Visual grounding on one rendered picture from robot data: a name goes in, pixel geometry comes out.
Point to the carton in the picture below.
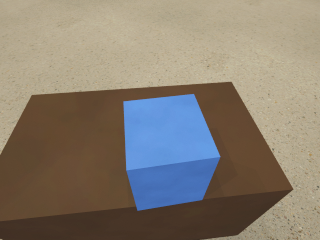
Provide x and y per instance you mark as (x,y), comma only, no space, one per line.
(170,153)

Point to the pedestal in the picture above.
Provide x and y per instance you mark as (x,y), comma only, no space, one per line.
(63,170)

